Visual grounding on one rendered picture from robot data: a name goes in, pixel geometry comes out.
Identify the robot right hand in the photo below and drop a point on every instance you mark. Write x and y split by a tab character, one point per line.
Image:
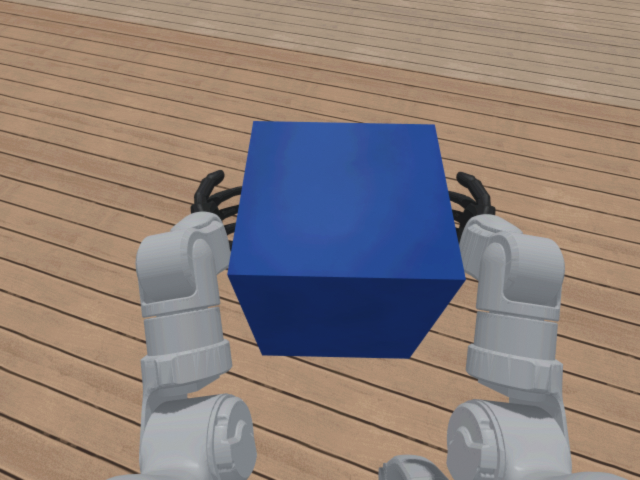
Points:
481	205

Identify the robot left hand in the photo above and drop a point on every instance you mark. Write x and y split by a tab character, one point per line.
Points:
204	203

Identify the robot left upper arm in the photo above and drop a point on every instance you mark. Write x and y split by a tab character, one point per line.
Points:
201	438

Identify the right robot thigh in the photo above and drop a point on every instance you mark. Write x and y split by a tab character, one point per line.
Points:
410	467

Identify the right robot forearm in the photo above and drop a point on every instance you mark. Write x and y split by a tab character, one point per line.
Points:
519	282

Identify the robot right upper arm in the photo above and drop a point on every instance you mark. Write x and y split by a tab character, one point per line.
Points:
490	440

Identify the carton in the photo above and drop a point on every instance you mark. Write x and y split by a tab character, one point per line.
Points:
345	243

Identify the left robot forearm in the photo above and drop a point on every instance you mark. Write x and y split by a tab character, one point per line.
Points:
177	276

